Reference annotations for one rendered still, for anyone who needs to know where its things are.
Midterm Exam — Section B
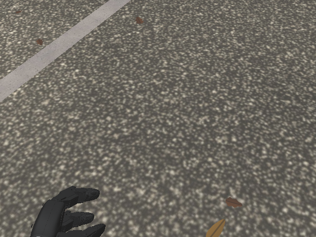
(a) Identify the robot left hand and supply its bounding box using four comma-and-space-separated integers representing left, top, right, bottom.
30, 186, 106, 237

